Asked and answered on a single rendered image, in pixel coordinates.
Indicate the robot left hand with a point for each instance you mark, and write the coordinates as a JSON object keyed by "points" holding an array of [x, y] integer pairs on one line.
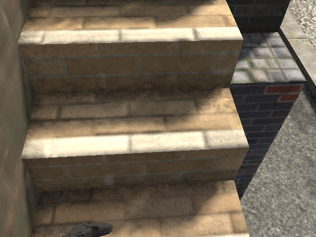
{"points": [[90, 230]]}

